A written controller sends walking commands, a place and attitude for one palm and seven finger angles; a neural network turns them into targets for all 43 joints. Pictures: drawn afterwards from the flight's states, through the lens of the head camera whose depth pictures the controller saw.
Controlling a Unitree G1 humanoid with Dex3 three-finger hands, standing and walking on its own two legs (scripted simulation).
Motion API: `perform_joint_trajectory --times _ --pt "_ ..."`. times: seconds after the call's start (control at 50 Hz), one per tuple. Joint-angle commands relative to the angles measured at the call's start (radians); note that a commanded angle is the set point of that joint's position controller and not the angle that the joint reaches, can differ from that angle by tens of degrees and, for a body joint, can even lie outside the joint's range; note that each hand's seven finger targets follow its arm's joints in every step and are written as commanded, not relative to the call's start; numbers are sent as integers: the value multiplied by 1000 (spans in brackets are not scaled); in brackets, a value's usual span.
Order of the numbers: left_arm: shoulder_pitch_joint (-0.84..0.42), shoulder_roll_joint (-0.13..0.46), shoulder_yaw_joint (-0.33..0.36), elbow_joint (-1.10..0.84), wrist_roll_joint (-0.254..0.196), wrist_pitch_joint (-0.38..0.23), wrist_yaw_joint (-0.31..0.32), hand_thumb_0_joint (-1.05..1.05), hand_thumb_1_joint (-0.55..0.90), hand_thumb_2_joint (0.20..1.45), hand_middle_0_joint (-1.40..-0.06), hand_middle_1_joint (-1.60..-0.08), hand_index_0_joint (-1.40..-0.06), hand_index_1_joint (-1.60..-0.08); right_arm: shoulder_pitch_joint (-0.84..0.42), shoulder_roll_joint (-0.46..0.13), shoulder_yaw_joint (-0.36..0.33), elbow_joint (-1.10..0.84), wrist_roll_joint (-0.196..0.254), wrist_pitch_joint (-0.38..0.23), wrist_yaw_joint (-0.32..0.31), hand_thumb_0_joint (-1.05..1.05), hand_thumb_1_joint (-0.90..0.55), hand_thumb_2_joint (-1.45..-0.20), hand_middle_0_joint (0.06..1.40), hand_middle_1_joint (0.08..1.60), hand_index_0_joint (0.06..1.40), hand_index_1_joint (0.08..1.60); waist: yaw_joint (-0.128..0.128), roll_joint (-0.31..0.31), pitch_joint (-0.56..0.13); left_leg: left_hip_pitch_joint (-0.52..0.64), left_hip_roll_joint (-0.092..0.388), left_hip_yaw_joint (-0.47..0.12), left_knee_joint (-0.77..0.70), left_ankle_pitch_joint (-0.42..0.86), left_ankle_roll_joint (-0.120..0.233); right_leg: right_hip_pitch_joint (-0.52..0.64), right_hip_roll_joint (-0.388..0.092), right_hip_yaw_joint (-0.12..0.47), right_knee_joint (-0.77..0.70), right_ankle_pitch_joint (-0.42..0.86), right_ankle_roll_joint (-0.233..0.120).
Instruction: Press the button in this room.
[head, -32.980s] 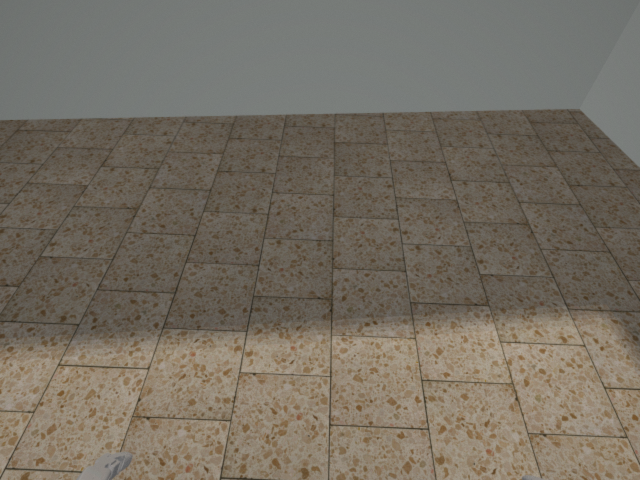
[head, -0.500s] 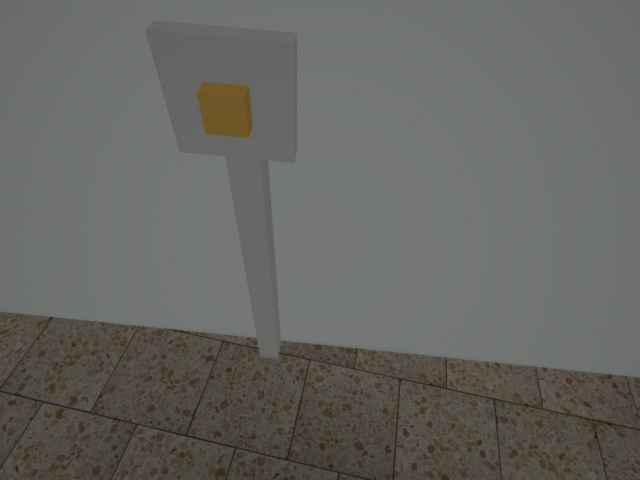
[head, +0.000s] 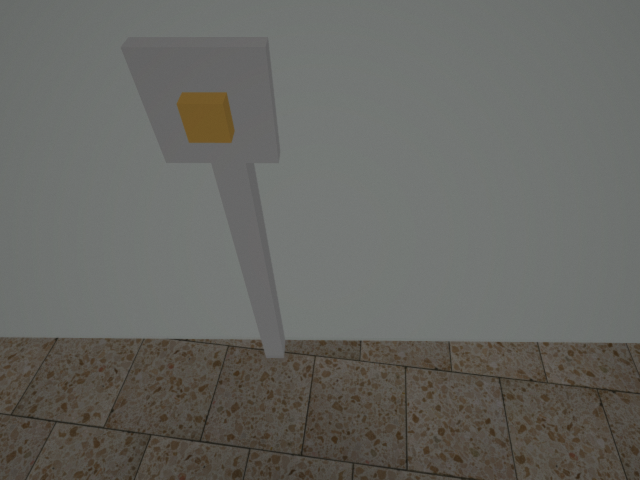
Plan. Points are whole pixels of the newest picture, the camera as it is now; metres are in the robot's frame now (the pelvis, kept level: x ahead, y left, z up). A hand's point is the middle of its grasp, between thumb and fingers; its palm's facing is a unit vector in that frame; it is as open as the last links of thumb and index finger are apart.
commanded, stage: look again from close up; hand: left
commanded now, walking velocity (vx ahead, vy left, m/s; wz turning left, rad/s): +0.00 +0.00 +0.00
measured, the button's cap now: (207, 116) +0.55 +0.18 +0.17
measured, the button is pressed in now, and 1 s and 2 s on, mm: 0 0 0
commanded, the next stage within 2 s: shuffle to correct the standing spot in 0.36 s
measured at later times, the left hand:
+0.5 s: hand out of the picture +0.01 +0.19 -0.17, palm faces -0.01 -0.98 -0.20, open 7.3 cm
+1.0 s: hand out of the picture +0.00 +0.16 -0.19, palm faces +0.06 -0.99 -0.15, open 7.3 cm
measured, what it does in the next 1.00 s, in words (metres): lifts its left foot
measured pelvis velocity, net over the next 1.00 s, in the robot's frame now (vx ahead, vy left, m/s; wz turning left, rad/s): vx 0.07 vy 0.00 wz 0.00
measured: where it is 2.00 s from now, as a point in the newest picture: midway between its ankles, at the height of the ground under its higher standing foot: outside the picture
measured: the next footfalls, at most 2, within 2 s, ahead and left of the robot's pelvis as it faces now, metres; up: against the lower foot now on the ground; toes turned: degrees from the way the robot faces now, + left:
right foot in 1.18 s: +0.10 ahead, -0.14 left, +0.00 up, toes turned -3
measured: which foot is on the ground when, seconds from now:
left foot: down 0.00-1.00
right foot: down 0.00-0.94, up 0.96-1.00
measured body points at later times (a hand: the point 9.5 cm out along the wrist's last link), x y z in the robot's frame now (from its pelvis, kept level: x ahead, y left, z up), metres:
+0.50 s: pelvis +0.00 +0.01 +0.00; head +0.01 +0.02 +0.45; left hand +0.01 +0.24 -0.16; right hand +0.01 -0.22 -0.15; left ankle -0.01 +0.11 -0.74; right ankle -0.03 -0.12 -0.74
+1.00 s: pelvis +0.07 +0.00 -0.01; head +0.10 +0.02 +0.44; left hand +0.00 +0.21 -0.17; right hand +0.12 -0.23 -0.15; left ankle +0.06 +0.09 -0.74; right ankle -0.01 -0.12 -0.71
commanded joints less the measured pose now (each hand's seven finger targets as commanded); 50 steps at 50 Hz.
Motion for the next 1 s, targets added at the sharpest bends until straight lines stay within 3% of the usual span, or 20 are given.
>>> perform_joint_trajectory --times 0.0,0.12,0.24,0.44,0.48,0.56,0.62,0.66,0.72,0.74,0.76,0.8,0.82,0.84,0.86,0.88,0.9,0.92,0.94,0.98 --pt "23 147 28 -78 -12 -14 -3 0 900 900 -200 -300 -200 -300 63 -75 4 -56 0 -28 1 0 -900 -900 200 300 200 300 9 8 -21 -11 71 -82 -76 213 33 -25 -87 77 -60 160 -46" --pt "26 141 22 -74 -12 8 -13 0 900 900 -200 -300 -200 -300 43 -94 8 -55 2 -28 -7 0 -900 -900 200 300 200 300 28 -17 48 -62 78 -108 -140 103 46 -42 -67 75 -72 52 -35" --pt "21 150 23 -75 -11 13 -19 0 900 900 -200 -300 -200 -300 42 -109 8 -41 0 -30 -7 0 -900 -900 200 300 200 300 28 -16 40 -57 81 -116 -176 50 47 -43 -68 72 -78 41 -31" --pt "23 165 25 -56 -11 6 -21 0 900 900 -200 -300 -200 -300 27 -117 7 -19 5 -38 -11 0 -900 -900 200 300 200 300 26 -35 -32 25 81 -91 -144 208 45 -12 -89 79 -83 164 -25" --pt "42 148 23 -42 -8 11 -24 0 900 900 -200 -300 -200 -300 39 -108 9 -7 1 -32 -10 0 -900 -900 200 300 200 300 22 -24 -29 29 85 -92 -147 85 49 -25 -76 65 -68 43 -29" --pt "55 137 29 -40 3 18 -36 0 900 900 -200 -300 -200 -300 38 -134 -8 -13 -6 -21 -5 0 -900 -900 200 300 200 300 20 21 67 -43 127 -162 -219 -193 80 -99 -39 23 -16 -122 -37" --pt "81 129 34 -40 8 13 -43 0 900 900 -200 -300 -200 -300 39 -143 -18 -21 -6 -21 -6 0 -900 -900 200 300 200 300 25 37 97 -66 152 -195 -220 -224 104 -121 -27 11 13 -115 -43" --pt "115 130 38 -33 6 6 -45 0 900 900 -200 -300 -200 -300 32 -133 -19 -31 -5 -27 -6 0 -900 -900 200 300 200 300 35 19 81 -77 135 -164 -162 -145 101 -92 -42 46 -10 -87 -54" --pt "180 167 51 -6 3 -7 -39 0 900 900 -200 -300 -200 -300 10 -82 -9 -49 -2 -39 -7 0 -900 -900 200 300 200 300 52 -156 47 -188 34 -4 81 -1 57 56 -137 198 -106 59 -101" --pt "219 194 62 9 1 -11 -34 0 900 900 -200 -300 -200 -300 -9 -59 -4 -59 -2 -43 -5 0 -900 -900 200 300 200 300 60 -248 28 -263 -5 58 191 -63 36 128 -213 285 -150 171 -140" --pt "258 199 65 19 0 -18 -29 0 900 900 -200 -300 -200 -300 -59 -51 -3 -77 -4 -44 -4 0 -900 -900 200 300 200 300 86 -281 46 -344 -8 64 281 -203 26 178 -275 341 -171 390 -185" --pt "264 170 58 24 10 -23 -15 0 900 900 -200 -300 -200 -300 -90 -37 2 -84 0 -44 -9 0 -900 -900 200 300 200 300 85 -189 46 -373 19 27 341 -261 19 226 -312 302 -114 851 -223" --pt "234 160 54 18 12 -22 -9 0 900 900 -200 -300 -200 -300 -87 -28 7 -73 8 -45 -12 0 -900 -900 200 300 200 300 70 -144 42 -335 27 18 264 -251 15 226 -294 245 -70 997 -212" --pt "190 161 50 4 10 -19 -5 0 900 900 -200 -300 -200 -300 -53 -20 12 -57 16 -43 -14 0 -900 -900 200 300 200 300 40 -132 19 -231 21 22 117 -175 12 191 -251 175 -26 1025 -177" --pt "140 165 43 -12 1 -15 -4 0 900 900 -200 -300 -200 -300 16 -21 12 -26 18 -42 -16 0 -900 -900 200 300 200 300 -2 -128 -22 -70 -6 39 -45 15 11 134 -187 98 49 1013 -122" --pt "106 173 45 -26 -12 -10 -4 0 900 900 -200 -300 -200 -300 101 -64 2 3 16 -48 -21 0 -900 -900 200 300 200 300 -34 -80 -82 123 27 6 -98 414 33 36 -130 59 139 882 -67" --pt "90 178 49 -52 -24 -10 -4 0 900 900 -200 -300 -200 -300 153 -159 -21 11 13 -55 -33 0 -900 -900 200 300 200 300 -46 56 -145 293 174 -150 -34 832 119 -108 -65 18 221 558 -14" --pt "87 156 46 -66 -33 -9 2 0 900 900 -200 -300 -200 -300 162 -188 -27 10 17 -51 -38 0 -900 -900 200 300 200 300 -28 155 -179 313 317 -258 -72 1182 225 -161 -24 7 303 -72 9" --pt "92 145 50 -73 -21 5 5 0 900 900 -200 -300 -200 -300 104 -183 -26 -8 17 -38 -34 0 -900 -900 200 300 200 300 -5 119 -137 258 335 -198 -103 1147 249 -162 -30 43 337 -286 4" --pt "68 97 40 -57 -14 30 3 0 900 900 -200 -300 -200 -300 26 -114 -10 -19 11 -33 -40 0 -900 -900 200 300 200 300 14 144 -5 132 300 -168 -145 1005 223 -177 -62 40 325 -270 15"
